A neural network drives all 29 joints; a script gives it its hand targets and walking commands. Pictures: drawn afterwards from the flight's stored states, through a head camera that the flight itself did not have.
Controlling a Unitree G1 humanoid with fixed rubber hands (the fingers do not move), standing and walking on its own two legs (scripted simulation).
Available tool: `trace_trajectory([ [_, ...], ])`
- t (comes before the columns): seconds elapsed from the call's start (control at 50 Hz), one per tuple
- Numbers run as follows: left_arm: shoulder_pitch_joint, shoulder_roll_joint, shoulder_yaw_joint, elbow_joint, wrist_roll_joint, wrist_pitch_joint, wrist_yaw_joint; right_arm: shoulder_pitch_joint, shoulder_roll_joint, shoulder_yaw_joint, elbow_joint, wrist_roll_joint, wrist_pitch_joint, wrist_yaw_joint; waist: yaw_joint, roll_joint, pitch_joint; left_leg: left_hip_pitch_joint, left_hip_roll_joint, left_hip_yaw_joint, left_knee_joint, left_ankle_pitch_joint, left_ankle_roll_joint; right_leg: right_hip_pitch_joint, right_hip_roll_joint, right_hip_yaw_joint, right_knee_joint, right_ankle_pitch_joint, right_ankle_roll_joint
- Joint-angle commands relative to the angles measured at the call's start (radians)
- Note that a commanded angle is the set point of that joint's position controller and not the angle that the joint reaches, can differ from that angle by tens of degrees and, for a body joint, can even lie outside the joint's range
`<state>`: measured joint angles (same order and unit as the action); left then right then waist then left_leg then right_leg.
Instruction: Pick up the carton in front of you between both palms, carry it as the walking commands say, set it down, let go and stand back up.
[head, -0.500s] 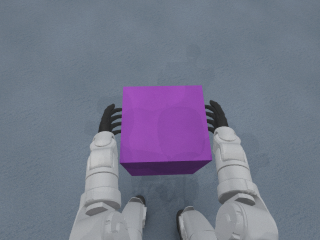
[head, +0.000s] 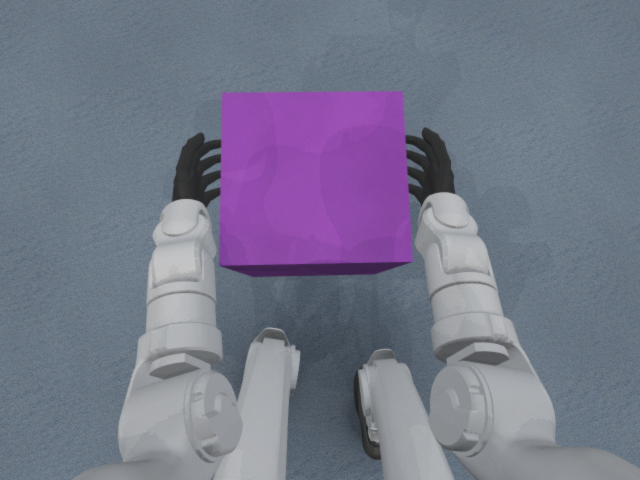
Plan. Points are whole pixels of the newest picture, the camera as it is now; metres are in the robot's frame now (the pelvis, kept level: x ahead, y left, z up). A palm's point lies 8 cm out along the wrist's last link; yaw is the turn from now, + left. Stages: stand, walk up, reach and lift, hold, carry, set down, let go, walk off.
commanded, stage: set down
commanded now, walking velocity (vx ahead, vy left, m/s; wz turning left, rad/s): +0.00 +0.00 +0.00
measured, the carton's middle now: (313, 201) +0.45 +0.06 -0.16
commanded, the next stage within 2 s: none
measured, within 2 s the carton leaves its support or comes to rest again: rests again in 1.44 s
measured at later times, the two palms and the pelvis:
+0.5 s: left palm (211, 211) +0.44 +0.23 -0.24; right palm (392, 196) +0.49 -0.07 -0.23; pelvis -0.04 +0.01 -0.13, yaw -2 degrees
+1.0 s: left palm (222, 216) +0.46 +0.24 -0.37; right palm (372, 203) +0.52 -0.05 -0.38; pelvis -0.04 +0.00 -0.21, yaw -3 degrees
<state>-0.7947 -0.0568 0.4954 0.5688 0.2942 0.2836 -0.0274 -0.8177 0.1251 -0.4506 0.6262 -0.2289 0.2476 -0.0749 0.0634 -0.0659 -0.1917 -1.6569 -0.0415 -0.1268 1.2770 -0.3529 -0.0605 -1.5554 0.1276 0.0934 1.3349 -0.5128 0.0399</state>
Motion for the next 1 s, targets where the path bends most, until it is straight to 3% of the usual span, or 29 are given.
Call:
trace_trajectory([
  [0.0, -0.537, -0.875, -0.533, 0.095, -0.117, -0.017, -0.214, -0.577, 0.875, 0.529, 0.082, 0.101, -0.03, 0.22, 0.039, 0.041, -0.844, 0.662, -0.093, 0.172, 0.021, 0.352, 0.021, 0.115, 0.081, -0.128, -0.091, 0.252, 0.027],
  [0.26, -0.77, -0.826, -0.557, 0.059, -0.18, -0.008, -0.144, -0.815, 0.787, 0.532, 0.098, 0.161, -0.03, 0.191, 0.066, 0.062, -1.011, 0.573, -0.094, 0.197, 0.218, 0.289, -0.009, -0.104, 0.109, -0.179, 0.146, 0.134, 0.014],
  [0.5, -0.95, -0.736, -0.477, 0.108, -0.183, 0.003, -0.146, -0.987, 0.701, 0.459, 0.2, 0.163, -0.016, 0.178, 0.088, 0.057, -0.95, 0.414, -0.083, 0.222, 0.371, 0.21, -0.01, -0.248, 0.109, -0.193, 0.302, 0.062, 0.005],
  [0.82, -1.142, -0.566, -0.456, 0.114, -0.27, -0.032, -0.176, -1.183, 0.598, 0.537, 0.231, 0.262, -0.039, 0.137, 0.161, -0.015, -0.924, 0.242, -0.05, 0.253, 0.592, 0.275, -0.012, -0.221, 0.092, -0.185, 0.514, 0.13, 0.01],
  [0.88, -1.174, -0.545, -0.444, 0.108, -0.29, -0.044, -0.189, -1.198, 0.599, 0.556, 0.234, 0.269, -0.044, 0.134, 0.181, -0.074, -0.859, 0.151, -0.048, 0.245, 0.617, 0.301, -0.006, -0.209, 0.087, -0.182, 0.548, 0.172, 0.01],
  [0.98, -1.148, -0.533, -0.432, 0.114, -0.317, -0.056, -0.202, -1.203, 0.644, 0.616, 0.207, 0.3, -0.061, 0.123, 0.214, -0.136, -0.9, 0.161, -0.046, 0.244, 0.661, 0.394, 0.005, -0.175, 0.082, -0.175, 0.584, 0.273, 0.016],
])
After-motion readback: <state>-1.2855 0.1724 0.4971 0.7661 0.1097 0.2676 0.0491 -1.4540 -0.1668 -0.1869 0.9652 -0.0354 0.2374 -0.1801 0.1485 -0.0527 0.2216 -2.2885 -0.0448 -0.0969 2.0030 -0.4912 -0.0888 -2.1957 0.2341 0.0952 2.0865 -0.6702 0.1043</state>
